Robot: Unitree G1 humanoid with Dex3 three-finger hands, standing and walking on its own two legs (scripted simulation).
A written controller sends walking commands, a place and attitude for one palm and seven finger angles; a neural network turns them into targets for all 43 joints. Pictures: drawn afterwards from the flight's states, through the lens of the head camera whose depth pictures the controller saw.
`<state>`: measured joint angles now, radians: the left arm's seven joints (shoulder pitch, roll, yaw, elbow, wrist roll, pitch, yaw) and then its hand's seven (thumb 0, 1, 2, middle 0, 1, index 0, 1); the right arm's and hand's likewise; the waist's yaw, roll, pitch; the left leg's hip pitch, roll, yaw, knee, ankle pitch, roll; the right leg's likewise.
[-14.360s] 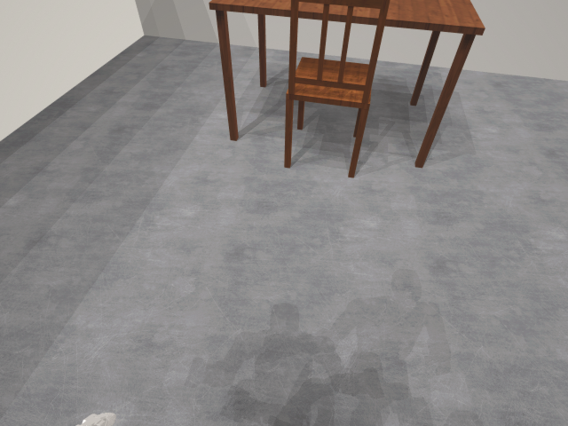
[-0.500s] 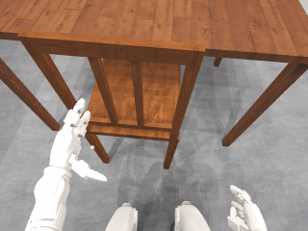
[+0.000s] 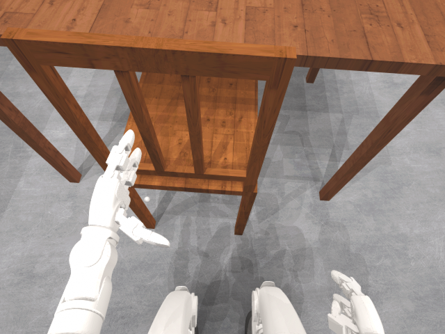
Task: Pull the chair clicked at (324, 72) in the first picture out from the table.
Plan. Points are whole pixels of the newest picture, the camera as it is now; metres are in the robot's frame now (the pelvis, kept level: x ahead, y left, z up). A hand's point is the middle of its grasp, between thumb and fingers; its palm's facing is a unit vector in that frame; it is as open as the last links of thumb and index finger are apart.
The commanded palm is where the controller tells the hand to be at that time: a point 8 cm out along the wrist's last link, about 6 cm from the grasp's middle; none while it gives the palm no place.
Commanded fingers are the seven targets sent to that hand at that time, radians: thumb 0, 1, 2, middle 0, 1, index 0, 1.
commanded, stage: aim the fingers beside a spindle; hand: left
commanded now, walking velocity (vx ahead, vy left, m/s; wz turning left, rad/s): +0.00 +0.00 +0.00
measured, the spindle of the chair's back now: (146, 129) +0.48 +0.15 +0.03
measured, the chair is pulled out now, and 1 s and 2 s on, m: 0.00 0.00 0.00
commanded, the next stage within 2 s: none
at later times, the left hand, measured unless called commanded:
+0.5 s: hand (139, 196) +0.34 +0.15 +0.03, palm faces -0.06 -1.00 -0.06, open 16.9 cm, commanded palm +0.32 +0.19 +0.02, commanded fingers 0.00 -0.50 0.30 -0.06 -0.08 -0.06 -0.08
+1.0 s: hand (148, 210) +0.32 +0.13 +0.02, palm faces -0.11 -0.99 -0.02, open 16.9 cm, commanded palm +0.31 +0.19 +0.03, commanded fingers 0.00 -0.50 0.30 -0.06 -0.08 -0.06 -0.08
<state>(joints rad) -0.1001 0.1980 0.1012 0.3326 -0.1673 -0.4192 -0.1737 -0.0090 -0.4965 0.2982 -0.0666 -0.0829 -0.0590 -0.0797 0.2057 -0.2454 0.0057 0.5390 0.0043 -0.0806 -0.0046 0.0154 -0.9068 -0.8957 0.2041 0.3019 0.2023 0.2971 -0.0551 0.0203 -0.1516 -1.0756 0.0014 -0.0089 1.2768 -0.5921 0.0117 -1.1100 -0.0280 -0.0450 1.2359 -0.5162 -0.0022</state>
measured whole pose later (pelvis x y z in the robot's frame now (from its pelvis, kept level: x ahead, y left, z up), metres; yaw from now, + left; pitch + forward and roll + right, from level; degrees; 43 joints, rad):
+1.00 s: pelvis +0.00 +0.00 +0.00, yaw +0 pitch +22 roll -1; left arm -0.04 0.20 0.07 0.31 -0.18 -0.43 -0.18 -0.01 -0.50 0.30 -0.06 -0.08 -0.06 -0.08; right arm 0.21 -0.25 0.00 0.53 0.01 -0.06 -0.01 0.01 -0.91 -0.90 0.20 0.30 0.20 0.30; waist -0.05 0.03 -0.15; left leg -1.06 0.00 -0.02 1.26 -0.59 0.01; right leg -1.09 -0.03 -0.05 1.22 -0.52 -0.01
